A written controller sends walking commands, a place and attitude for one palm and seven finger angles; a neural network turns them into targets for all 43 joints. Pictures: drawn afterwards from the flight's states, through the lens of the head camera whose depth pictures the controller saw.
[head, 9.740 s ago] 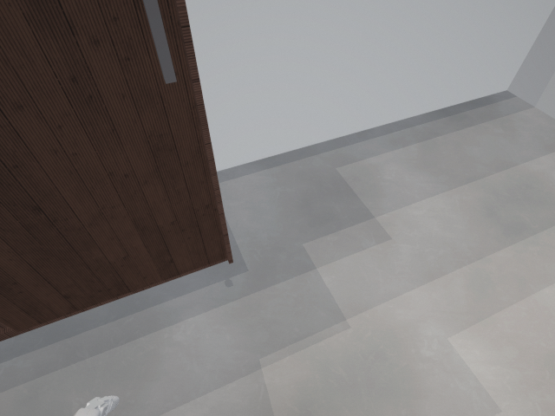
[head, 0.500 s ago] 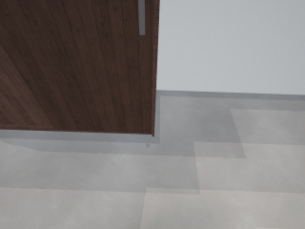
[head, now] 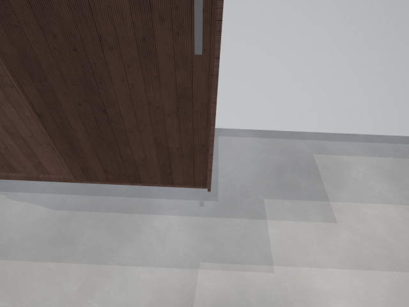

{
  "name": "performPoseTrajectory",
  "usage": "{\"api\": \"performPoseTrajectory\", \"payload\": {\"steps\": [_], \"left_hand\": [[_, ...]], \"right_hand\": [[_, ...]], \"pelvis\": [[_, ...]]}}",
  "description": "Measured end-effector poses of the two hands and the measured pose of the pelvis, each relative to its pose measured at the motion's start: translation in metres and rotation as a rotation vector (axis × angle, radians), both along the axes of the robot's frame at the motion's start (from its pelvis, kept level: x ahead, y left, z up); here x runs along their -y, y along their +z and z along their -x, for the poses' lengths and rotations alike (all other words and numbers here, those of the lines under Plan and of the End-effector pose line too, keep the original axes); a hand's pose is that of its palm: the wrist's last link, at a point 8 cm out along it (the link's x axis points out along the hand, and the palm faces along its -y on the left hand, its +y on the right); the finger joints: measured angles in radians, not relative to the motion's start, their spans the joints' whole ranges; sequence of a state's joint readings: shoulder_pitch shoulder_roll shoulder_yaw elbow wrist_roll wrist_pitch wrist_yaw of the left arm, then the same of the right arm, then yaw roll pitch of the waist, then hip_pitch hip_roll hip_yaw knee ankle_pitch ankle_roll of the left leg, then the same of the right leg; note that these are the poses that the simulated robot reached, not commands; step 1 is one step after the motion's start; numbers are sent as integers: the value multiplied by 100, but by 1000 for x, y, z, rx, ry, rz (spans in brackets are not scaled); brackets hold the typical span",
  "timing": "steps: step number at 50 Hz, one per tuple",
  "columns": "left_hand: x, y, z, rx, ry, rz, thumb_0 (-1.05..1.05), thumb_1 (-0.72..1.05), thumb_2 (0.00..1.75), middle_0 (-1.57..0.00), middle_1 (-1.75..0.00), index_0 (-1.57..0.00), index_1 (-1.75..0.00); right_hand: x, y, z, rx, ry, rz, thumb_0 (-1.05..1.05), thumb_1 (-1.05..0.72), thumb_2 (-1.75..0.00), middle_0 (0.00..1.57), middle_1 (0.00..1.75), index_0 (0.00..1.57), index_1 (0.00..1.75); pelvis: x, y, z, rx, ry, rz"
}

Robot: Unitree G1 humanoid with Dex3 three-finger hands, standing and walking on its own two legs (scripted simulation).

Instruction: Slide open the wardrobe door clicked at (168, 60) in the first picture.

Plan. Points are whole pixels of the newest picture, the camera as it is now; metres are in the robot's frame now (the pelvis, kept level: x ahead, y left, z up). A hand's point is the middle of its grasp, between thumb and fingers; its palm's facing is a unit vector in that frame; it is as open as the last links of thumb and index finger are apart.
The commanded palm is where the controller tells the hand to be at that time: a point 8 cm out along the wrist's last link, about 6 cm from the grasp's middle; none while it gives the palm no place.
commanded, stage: shuffle to correct the standing spot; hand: right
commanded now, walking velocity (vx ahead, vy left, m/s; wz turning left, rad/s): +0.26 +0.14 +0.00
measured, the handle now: (199, 2) +0.85 +0.07 +0.25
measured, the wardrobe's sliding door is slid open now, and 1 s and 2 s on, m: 0.00 0.00 0.00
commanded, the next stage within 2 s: come to a stop and stand still in 1.14 s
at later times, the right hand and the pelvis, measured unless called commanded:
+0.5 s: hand out of the picture +0.11 -0.14 -0.18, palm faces +0.08 +0.99 -0.10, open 7.4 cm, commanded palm none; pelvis +0.15 +0.02 +0.00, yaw +0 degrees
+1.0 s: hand (227, 246) +0.32 -0.04 -0.19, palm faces +0.08 +0.99 -0.11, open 7.3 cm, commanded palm none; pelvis +0.33 +0.12 -0.01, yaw -3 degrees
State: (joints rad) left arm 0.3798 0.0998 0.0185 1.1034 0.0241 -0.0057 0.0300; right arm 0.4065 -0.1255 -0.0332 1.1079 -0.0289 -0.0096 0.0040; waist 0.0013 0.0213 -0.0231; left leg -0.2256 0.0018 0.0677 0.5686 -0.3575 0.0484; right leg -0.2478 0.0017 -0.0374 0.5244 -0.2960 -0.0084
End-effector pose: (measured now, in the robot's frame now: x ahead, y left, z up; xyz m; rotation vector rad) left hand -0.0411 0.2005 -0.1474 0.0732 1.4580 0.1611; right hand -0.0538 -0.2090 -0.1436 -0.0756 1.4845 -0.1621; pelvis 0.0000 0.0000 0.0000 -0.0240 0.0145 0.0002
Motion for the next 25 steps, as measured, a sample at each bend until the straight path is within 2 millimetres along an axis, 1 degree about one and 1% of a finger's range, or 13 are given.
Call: {"api": "performPoseTrajectory", "payload": {"steps": [3,4,6,10,13,15,17,18,20,22,24,25], "left_hand": [[-10,-3,-10,-25,-14,3,0,90,89,-20,-30,-20,-30],[-13,-2,-17,-35,-29,2,0,90,89,-20,-30,-20,-30],[-20,1,-38,-38,-57,-4,0,90,89,-20,-30,-20,-30],[-33,7,-101,20,-102,-42,1,92,89,-20,-30,-20,-30],[-40,11,-158,95,-131,-72,2,94,89,-20,-30,-20,-30],[-40,12,-197,160,-148,-90,2,94,89,-20,-30,-20,-30],[-38,9,-231,241,-151,-114,1,93,89,-20,-30,-20,-30],[-38,8,-243,277,-140,-123,1,93,89,-20,-30,-20,-30],[-37,12,-257,315,-117,-124,1,92,89,-20,-30,-20,-30],[-38,15,-259,304,-106,-119,0,92,89,-20,-30,-20,-30],[-40,17,-255,262,-98,-112,0,92,89,-20,-30,-20,-30],[-46,19,-254,239,-87,-121,-1,94,89,-21,-30,-20,-30]], "right_hand": [[-8,0,-6,4,-33,13,0,-91,-90,20,30,19,30],[-10,0,-7,7,-51,17,0,-91,-90,20,30,19,30],[-17,1,-6,-4,-82,17,0,-91,-90,20,30,19,30],[-34,5,0,-84,-110,-14,0,-91,-90,20,30,19,30],[-46,6,1,-157,-121,-53,0,-91,-90,20,30,19,30],[-50,3,-2,-202,-123,-82,0,-91,-90,20,30,19,30],[-51,-4,-10,-240,-115,-110,0,-91,-90,20,30,19,30],[-50,-8,-18,-252,-100,-120,0,-91,-90,20,30,19,30],[-43,-13,-44,-242,-60,-119,0,-91,-90,20,30,19,30],[-33,-15,-84,-180,-34,-96,1,-91,-90,20,30,20,30],[-23,-13,-132,-80,-22,-64,1,-91,-90,20,30,19,30],[-19,-10,-156,-27,-18,-48,1,-91,-90,20,30,19,30]], "pelvis": [[-9,-3,-14,-5,-22,-14],[-11,-3,-20,-6,-33,-17],[-14,-1,-30,-7,-48,-17],[-15,2,-54,-10,-61,-14],[-13,1,-74,-11,-62,-13],[-10,-3,-88,-7,-58,-12],[-5,-13,-104,-1,-31,-27],[-4,-16,-110,4,-18,-26],[-6,-16,-122,14,4,-17],[-10,-10,-132,18,6,-17],[-15,-3,-143,13,0,-23],[-18,-1,-149,10,-4,-26]]}}
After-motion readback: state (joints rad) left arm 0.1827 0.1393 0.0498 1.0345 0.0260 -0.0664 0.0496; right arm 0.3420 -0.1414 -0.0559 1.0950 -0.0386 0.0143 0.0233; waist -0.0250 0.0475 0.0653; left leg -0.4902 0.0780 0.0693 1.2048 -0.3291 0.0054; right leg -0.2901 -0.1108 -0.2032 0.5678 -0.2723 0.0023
